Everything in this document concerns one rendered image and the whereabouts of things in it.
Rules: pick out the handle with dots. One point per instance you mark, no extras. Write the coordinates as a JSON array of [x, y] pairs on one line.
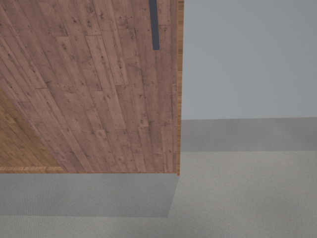
[[154, 23]]

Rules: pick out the wardrobe door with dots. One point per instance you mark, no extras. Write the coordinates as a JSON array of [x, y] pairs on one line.
[[19, 144], [85, 77]]

